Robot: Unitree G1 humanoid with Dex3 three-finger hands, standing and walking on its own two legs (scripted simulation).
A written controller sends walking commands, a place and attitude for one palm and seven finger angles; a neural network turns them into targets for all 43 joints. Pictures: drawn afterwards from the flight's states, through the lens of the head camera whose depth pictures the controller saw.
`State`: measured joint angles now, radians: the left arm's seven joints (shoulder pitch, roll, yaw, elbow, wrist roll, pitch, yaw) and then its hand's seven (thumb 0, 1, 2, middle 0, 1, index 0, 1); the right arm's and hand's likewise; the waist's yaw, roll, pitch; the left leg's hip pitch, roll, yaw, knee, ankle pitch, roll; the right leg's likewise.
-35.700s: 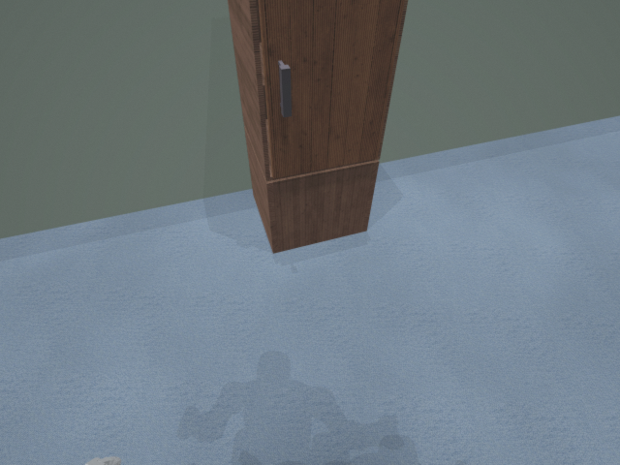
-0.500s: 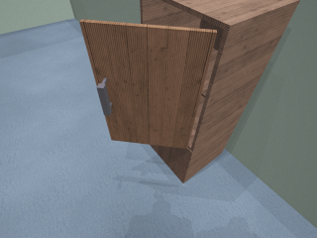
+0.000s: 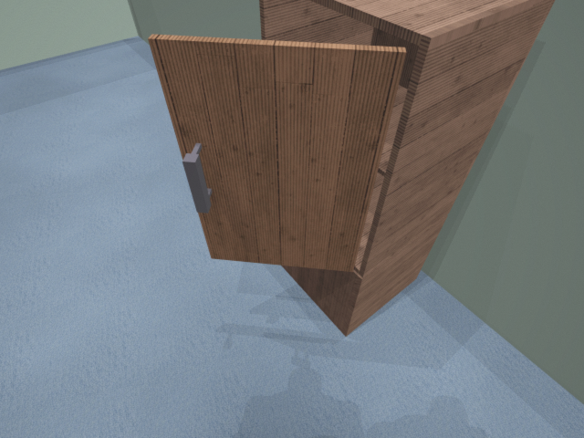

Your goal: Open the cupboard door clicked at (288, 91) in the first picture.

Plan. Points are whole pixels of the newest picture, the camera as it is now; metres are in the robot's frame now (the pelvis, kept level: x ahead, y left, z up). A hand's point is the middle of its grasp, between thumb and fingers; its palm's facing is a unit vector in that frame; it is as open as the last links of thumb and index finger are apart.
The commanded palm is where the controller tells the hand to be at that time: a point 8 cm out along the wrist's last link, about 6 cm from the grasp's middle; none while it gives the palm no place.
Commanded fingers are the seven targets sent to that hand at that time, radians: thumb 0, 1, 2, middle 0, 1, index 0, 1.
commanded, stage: look again from close up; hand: left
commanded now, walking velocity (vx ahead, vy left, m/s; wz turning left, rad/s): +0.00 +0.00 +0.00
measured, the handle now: (200, 178) +0.59 +0.22 -0.01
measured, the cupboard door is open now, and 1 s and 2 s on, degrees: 46 46 46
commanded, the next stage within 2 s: shuffle to correct the standing spot in 0.14 s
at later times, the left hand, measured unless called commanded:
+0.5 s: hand out of the picture +0.01 +0.20 -0.18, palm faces +0.03 -0.98 -0.21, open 7.3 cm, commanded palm none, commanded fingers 0.00 0.90 0.90 -0.20 -0.30 -0.20 -0.30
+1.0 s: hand out of the picture +0.07 +0.22 -0.17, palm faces -0.04 -0.97 -0.25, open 7.3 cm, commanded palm none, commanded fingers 0.00 0.90 0.90 -0.20 -0.30 -0.20 -0.30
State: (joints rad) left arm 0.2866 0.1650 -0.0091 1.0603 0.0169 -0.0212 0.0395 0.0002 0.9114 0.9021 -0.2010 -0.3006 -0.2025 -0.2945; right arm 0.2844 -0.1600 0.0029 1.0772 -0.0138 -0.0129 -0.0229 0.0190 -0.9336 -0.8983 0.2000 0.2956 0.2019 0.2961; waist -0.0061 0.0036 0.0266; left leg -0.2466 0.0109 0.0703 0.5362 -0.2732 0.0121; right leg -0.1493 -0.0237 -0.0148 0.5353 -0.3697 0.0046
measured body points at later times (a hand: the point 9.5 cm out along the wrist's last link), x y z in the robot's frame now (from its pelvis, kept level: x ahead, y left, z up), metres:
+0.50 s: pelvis +0.01 +0.01 +0.00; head +0.02 +0.02 +0.45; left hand +0.01 +0.25 -0.16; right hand +0.05 -0.23 -0.15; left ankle +0.01 +0.11 -0.73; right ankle -0.05 -0.12 -0.73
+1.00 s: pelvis +0.02 +0.02 +0.01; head +0.04 +0.03 +0.46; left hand +0.08 +0.28 -0.15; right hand +0.05 -0.22 -0.15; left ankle +0.01 +0.11 -0.73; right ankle -0.04 -0.11 -0.73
